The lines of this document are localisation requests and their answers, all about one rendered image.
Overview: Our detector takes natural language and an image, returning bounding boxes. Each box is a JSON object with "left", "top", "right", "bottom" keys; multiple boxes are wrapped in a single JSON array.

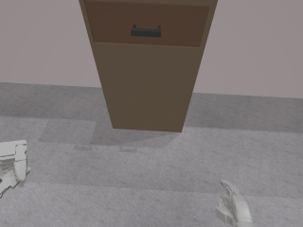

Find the drawer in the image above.
[{"left": 85, "top": 0, "right": 210, "bottom": 47}]

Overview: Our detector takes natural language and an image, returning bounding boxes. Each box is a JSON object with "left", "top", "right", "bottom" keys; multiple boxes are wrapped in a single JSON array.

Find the robot right hand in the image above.
[{"left": 216, "top": 178, "right": 254, "bottom": 227}]

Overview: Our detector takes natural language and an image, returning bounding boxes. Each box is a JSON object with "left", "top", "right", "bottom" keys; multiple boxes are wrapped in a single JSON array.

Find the handle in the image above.
[{"left": 131, "top": 25, "right": 162, "bottom": 38}]

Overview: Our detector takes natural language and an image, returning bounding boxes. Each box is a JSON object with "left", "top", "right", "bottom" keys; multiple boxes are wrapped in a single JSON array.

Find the robot left hand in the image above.
[{"left": 0, "top": 140, "right": 31, "bottom": 199}]

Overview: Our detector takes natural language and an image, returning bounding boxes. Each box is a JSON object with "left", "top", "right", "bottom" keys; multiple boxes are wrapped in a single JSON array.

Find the cabinet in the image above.
[{"left": 79, "top": 0, "right": 218, "bottom": 132}]

